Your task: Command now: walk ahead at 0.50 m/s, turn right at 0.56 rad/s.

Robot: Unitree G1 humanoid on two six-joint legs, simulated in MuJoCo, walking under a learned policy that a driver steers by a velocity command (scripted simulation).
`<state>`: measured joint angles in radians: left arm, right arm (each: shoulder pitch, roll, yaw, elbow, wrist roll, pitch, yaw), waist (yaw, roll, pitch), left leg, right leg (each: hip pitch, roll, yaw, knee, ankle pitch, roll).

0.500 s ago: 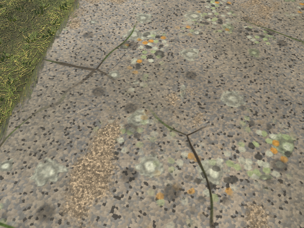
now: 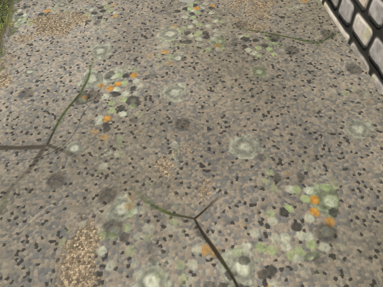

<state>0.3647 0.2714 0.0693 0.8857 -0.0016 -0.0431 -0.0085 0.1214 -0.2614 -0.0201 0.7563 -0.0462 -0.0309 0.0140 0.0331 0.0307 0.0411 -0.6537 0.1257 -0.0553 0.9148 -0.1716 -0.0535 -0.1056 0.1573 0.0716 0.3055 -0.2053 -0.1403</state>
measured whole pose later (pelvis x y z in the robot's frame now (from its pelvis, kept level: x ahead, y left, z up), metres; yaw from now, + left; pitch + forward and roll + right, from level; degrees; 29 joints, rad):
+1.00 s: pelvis +0.52 -0.01 +0.00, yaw +8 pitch +1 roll -1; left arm 0.35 0.24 0.04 0.87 0.02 -0.10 0.01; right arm 0.21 -0.30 -0.08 0.82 -0.03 0.01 0.05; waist 0.02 0.05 0.02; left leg -0.63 0.06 -0.01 1.04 -0.17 0.03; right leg -0.08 0.01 -0.18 0.27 -0.21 -0.05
